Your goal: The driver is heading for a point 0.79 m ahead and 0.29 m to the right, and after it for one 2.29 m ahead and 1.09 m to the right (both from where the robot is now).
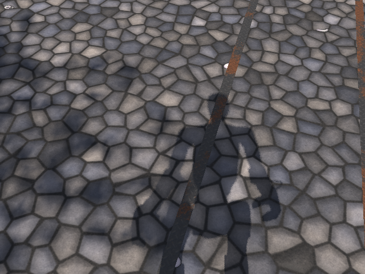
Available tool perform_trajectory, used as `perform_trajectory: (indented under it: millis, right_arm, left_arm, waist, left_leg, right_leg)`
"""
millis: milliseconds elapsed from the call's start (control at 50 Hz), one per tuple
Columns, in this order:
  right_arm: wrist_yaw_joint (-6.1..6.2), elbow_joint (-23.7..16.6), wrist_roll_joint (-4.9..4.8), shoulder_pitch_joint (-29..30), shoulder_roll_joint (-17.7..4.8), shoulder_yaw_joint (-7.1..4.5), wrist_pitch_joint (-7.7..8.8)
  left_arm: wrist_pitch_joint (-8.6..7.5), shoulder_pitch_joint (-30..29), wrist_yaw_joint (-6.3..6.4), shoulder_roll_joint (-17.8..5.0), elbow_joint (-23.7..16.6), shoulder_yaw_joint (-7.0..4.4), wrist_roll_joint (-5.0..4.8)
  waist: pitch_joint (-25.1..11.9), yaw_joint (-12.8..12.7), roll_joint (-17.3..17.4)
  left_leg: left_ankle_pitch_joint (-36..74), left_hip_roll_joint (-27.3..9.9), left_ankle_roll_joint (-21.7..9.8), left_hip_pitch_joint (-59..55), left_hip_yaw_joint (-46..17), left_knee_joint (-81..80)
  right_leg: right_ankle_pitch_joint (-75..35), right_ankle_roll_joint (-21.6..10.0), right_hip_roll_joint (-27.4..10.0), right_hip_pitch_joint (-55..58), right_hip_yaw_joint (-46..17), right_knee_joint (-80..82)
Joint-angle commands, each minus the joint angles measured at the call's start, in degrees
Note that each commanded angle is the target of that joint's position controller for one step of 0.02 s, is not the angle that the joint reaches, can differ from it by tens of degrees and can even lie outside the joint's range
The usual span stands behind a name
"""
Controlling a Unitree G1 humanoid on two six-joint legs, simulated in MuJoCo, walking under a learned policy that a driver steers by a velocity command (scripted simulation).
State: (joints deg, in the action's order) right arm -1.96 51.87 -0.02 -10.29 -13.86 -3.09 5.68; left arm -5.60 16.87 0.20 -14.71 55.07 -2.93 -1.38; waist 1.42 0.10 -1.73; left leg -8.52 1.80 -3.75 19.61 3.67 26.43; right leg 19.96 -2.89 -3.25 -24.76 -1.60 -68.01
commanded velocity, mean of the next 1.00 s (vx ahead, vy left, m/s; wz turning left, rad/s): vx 0.50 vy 0.00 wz -0.34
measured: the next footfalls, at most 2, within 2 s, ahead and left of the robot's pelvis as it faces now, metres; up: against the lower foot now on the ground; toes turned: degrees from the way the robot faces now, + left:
right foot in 0.44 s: +0.41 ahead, -0.15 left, +0.00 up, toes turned -7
left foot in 0.94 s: +0.72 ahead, -0.01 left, +0.00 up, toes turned -24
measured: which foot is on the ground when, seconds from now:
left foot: down 0.00-0.46, up 0.48-0.92, down 0.94-1.00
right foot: up 0.00-0.42, down 0.44-0.94, up 0.96-1.00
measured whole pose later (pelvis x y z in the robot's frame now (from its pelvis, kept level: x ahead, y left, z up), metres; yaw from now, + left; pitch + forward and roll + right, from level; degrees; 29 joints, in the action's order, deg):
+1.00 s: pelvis +0.56 -0.07 -0.01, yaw -23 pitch +3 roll +1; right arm -0.6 44.0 0.3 -2.1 -14.7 -3.1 7.7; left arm -2.7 21.5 1.1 -16.1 47.3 -4.2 -1.7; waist 0.1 -3.4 -1.7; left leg -7.1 2.0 -1.0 24.7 -0.5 29.4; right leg 28.5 -2.6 5.0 -14.1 -10.2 -53.7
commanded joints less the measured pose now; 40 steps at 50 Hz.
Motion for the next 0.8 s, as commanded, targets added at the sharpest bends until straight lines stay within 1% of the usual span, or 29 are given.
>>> perform_trajectory:
  millis: [20, 40, 80, 100, 140, 180, 220, 280, 320, 340, 360, 380, 400, 420, 440, 460, 480, 500, 520, 540, 560, 580, 600, 620, 660, 700, 740, 760, 800]
  right_arm:
    - [-0.19, -1.41, 0.47, -1.15, -4.53, -0.71, 0.94]
    - [0.04, -0.75, 0.41, -2.19, -5.41, -0.9, 1.08]
    - [0.8, 0.2, 0.4, -4.27, -7.14, -1.29, 1.13]
    - [1.19, 0.64, 0.32, -5.4, -7.41, -1.32, 0.97]
    - [1.79, 1.28, 0.12, -7.17, -7.45, -1.21, 0.55]
    - [2.11, 1.82, -0.17, -8.71, -7.74, -1.16, 0.32]
    - [2.29, 2.6, -0.39, -10.37, -8.31, -1.24, 0.18]
    - [2.43, 4.17, -0.3, -12.78, -8.63, -1.52, -0.25]
    - [2.62, 4.98, -0.31, -13.41, -8.58, -1.74, -0.77]
    - [2.75, 5.07, -0.35, -13.05, -8.82, -1.93, -1.03]
    - [2.88, 4.87, -0.41, -12.16, -9.26, -2.13, -1.29]
    - [3.01, 4.38, -0.46, -10.8, -10.02, -2.36, -1.5]
    - [3.17, 3.92, -0.49, -9.63, -10.65, -2.55, -1.83]
    - [3.38, 3.31, -0.37, -8.69, -10.19, -2.33, -2.31]
    - [3.7, 1.72, 0.35, -8.88, -9.34, -1.73, -2.23]
    - [2.49, -0.03, 1.43, -14.33, -1.63, 0.9, -0.53]
    - [1.6, 0.48, -0.15, -11.62, -5.02, 0.29, 1.86]
    - [1.16, -1.76, -2.03, -5.92, -8.55, -0.63, 3.3]
    - [1.43, -2.68, -1.99, -2.58, -8.65, -0.56, 3.88]
    - [1.91, -2.8, -0.82, -1.12, -8.57, -1.03, 3.75]
    - [2.22, -3.09, -0.22, -1.64, -8.6, -1.5, 3.0]
    - [2.37, -3.46, 0.08, -2.18, -7.94, -1.63, 2.18]
    - [2.53, -3.71, 0.34, -2.48, -7.04, -1.64, 1.49]
    - [2.75, -4.15, 0.65, -1.67, -6.5, -1.62, 0.96]
    - [3.07, -5.95, 0.91, 2.92, -5.97, -1.55, 0.47]
    - [2.9, -7.34, 0.79, 7.49, -5.19, -1.32, 0.55]
    - [2.49, -8.61, 0.42, 11.36, -4.38, -0.97, 0.86]
    - [2.29, -9.28, 0.17, 12.98, -4.36, -0.87, 0.99]
    - [1.94, -10.55, -0.28, 15.25, -5.11, -0.9, 1.29]
  left_arm:
    - [0.58, 2.74, 0.59, -3.0, -2.78, -1.35, 0.35]
    - [1.0, 2.45, 0.7, -2.66, -2.98, -1.41, 0.44]
    - [1.33, -1.61, 0.9, -3.3, -4.51, -1.72, 0.86]
    - [1.3, -3.98, 0.91, -3.41, -5.29, -1.82, 1.07]
    - [1.07, -7.69, 0.61, -2.81, -6.42, -1.74, 1.16]
    - [0.8, -11.55, 0.19, -2.06, -7.43, -1.43, 0.97]
    - [0.64, -14.98, -0.32, -1.56, -8.29, -1.03, 0.62]
    - [0.58, -19.0, -1.39, -1.53, -9.83, -0.53, 0.1]
    - [0.5, -20.89, -2.26, -1.74, -11.22, -0.37, -0.14]
    - [0.44, -21.16, -2.69, -2.05, -11.8, -0.39, -0.22]
    - [0.39, -20.6, -3.06, -2.57, -12.14, -0.52, -0.22]
    - [0.39, -18.67, -3.28, -3.52, -12.09, -0.94, -0.07]
    - [0.48, -14.43, -3.32, -4.94, -11.29, -1.76, 0.15]
    - [0.61, -5.81, -3.19, -7.18, -8.82, -3.24, 0.24]
    - [0.87, 4.03, -2.59, -11.67, -6.8, -4.98, 0.44]
    - [0.91, 7.77, -2.44, -16.88, -6.33, -6.03, 0.2]
    - [0.89, 8.66, -2.34, -12.03, -6.36, -4.5, 0.24]
    - [0.7, 5.18, -2.1, -9.58, -7.17, -3.84, 0.54]
    - [0.55, 0.74, -2.01, -8.22, -8.6, -3.36, 0.71]
    - [0.52, -2.76, -2.11, -6.65, -9.65, -2.83, 1.02]
    - [0.4, -4.51, -2.02, -5.43, -10.41, -2.33, 1.5]
    - [0.44, -4.98, -1.91, -5.51, -10.79, -2.31, 1.38]
    - [0.41, -4.58, -1.63, -6.19, -10.84, -2.45, 1.04]
    - [0.33, -3.65, -1.23, -7.14, -10.81, -2.7, 0.87]
    - [0.37, -1.36, -0.31, -8.93, -10.58, -3.2, 0.67]
    - [0.7, 0.51, 0.28, -9.0, -10.33, -3.26, 0.47]
    - [1.01, 1.98, 0.54, -8.97, -10.04, -3.29, 0.31]
    - [1.1, 2.77, 0.56, -9.06, -9.79, -3.33, 0.23]
    - [1.34, 4.33, 0.57, -8.96, -9.18, -3.38, -0.06]
  waist:
    - [-3.43, -1.23, 6.75]
    - [-2.55, -1.53, 6.35]
    - [-0.8, -1.06, 5.08]
    - [-0.27, -0.49, 4.59]
    - [0.16, 0.44, 4.63]
    - [0.9, 1.64, 4.98]
    - [1.73, 2.81, 4.99]
    - [3.2, 4.36, 4.8]
    - [3.85, 4.51, 4.73]
    - [3.79, 4.16, 4.92]
    - [3.16, 3.39, 5.34]
    - [1.41, 1.94, 6.24]
    - [-1.82, -0.55, 7.05]
    - [-6.49, -4.78, 6.03]
    - [-12.45, -8.15, 1.03]
    - [-18.78, -4.3, -13.33]
    - [-22.15, -6.1, -9.86]
    - [-14.39, -6.21, -7.75]
    - [-10.14, -4.62, -1.79]
    - [-6.68, -2.46, 1.98]
    - [-5.91, -0.33, 1.3]
    - [-5.31, 0.72, 0.52]
    - [-4.65, 1.28, 0.02]
    - [-3.88, 1.29, -0.33]
    - [-2.03, 0.22, -0.62]
    - [-1.12, -1.3, -1.34]
    - [-0.61, -2.78, -2.6]
    - [-0.48, -3.43, -3.0]
    - [-0.44, -4.21, -3.27]
  left_leg:
    - [4.39, -14.36, -9.32, -8.11, -16.21, -17.31]
    - [6.18, -14.14, -9.79, -7.2, -14.62, -18.32]
    - [9.3, -14.3, -10.23, -8.11, -12.94, -19.56]
    - [10.47, -14.3, -10.06, -9.34, -12.35, -19.78]
    - [11.35, -13.54, -9.03, -11.19, -10.42, -19.94]
    - [10.88, -12.56, -7.98, -11.97, -8.45, -20.21]
    - [9.59, -12.69, -7.49, -14.06, -6.99, -20.45]
    - [9.96, -14.94, -7.19, -19.98, -5.11, -19.26]
    - [12.17, -16.77, -6.57, -24.36, -4.1, -17.34]
    - [14.85, -17.51, -6.09, -26.04, -3.43, -15.91]
    - [19.98, -17.83, -5.44, -27.04, -2.42, -13.82]
    - [29.48, -17.69, -4.67, -27.25, -1.17, -10.43]
    - [39.72, -16.98, -3.73, -26.91, 0.29, -4.54]
    - [45.1, -14.46, -2.11, -24.17, 2.86, 6.44]
    - [33.39, -11.96, 0.14, -11.22, 4.46, 23.37]
    - [-8.31, 0.05, 4.2, 14.84, 2.03, 45.33]
    - [-22.09, 0.4, 2.96, 22.73, -8.43, 52.71]
    - [-18.24, -2.77, 1.51, 27.18, -9.45, 53.34]
    - [-13.27, -5.41, 0.94, 25.47, -8.91, 49.63]
    - [-10.6, -7.11, 1.27, 22.09, -8.5, 44.55]
    - [-9.23, -8.45, 1.59, 17.75, -8.85, 41.18]
    - [-8.95, -8.65, 2.27, 15.71, -8.78, 38.59]
    - [-8.6, -8.63, 3.14, 14.86, -8.27, 35.85]
    - [-6.9, -8.32, 4.07, 14.83, -7.64, 33.01]
    - [-0.63, -7.41, 5.7, 16.5, -7.01, 25.2]
    - [7.15, -5.85, 6.13, 15.27, -6.98, 16.3]
    - [12.85, -4.04, 6.01, 12.28, -6.65, 8.88]
    - [14.3, -3.33, 5.97, 10.98, -6.49, 6.69]
    - [14.37, -2.7, 5.76, 10.09, -7.33, 4.03]
  right_leg:
    - [-5.39, -0.2, -5.5, -8.28, -2.2, 1.46]
    - [-6.78, 0.25, -5.71, -8.89, -1.88, 3.03]
    - [-11.62, 1.39, -6.11, -13.14, -1.76, 8.24]
    - [-14.41, 1.88, -6.15, -15.25, -1.72, 11.42]
    - [-20.23, 2.32, -5.72, -16.64, -1.29, 18.09]
    - [-24.88, 2.33, -4.57, -15.49, -0.2, 24.94]
    - [-27.08, 2.19, -3.44, -14.81, 1.03, 29.97]
    - [-25.77, 1.22, -2.68, -16.34, 1.5, 33.66]
    - [-22.14, -0.21, -2.25, -17.64, 1.28, 35.06]
    - [-19.6, -1.07, -1.77, -17.41, 1.47, 35.48]
    - [-17.0, -2.01, -0.94, -15.59, 2.26, 35.85]
    - [-14.62, -3.06, 0.7, -11.22, 3.83, 35.89]
    - [-13.52, -4.19, 3.0, -4.2, 5.81, 36.04]
    - [-15.13, -5.73, 5.79, 7.31, 7.27, 37.93]
    - [-16.46, -8.99, -0.54, 24.62, -3.51, 37.86]
    - [-6.86, -19.78, -14.41, 45.62, -34.34, 43.64]
    - [-2.63, -19.89, -16.34, 48.94, -44.08, 50.72]
    - [-5.75, -16.79, -14.18, 43.39, -35.92, 51.04]
    - [-11.18, -15.08, -11.9, 34.92, -28.69, 51.64]
    - [-17.07, -14.05, -9.96, 26.38, -23.68, 52.78]
    - [-20.72, -13.53, -8.46, 21.12, -20.83, 54.13]
    - [-21.79, -13.67, -7.53, 18.13, -19.81, 55.28]
    - [-22.87, -13.91, -7.01, 15.75, -18.28, 56.06]
    - [-23.5, -14.04, -6.43, 13.81, -16.85, 56.78]
    - [-23.32, -13.53, -5.43, 12.0, -15.14, 57.64]
    - [-20.25, -11.61, -3.4, 10.7, -13.4, 57.38]
    - [-17.29, -10.0, -2.15, 9.62, -12.76, 56.74]
    - [-16.15, -9.54, -2.22, 9.59, -13.3, 56.42]
    - [-14.81, -9.2, -3.24, 11.87, -15.6, 54.7]
Keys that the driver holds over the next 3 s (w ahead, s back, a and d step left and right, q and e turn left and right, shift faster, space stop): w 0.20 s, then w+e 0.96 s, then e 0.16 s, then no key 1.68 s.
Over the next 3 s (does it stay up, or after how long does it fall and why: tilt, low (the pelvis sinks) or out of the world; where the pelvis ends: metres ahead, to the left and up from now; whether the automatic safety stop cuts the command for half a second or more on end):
stays up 0.84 -0.21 0.00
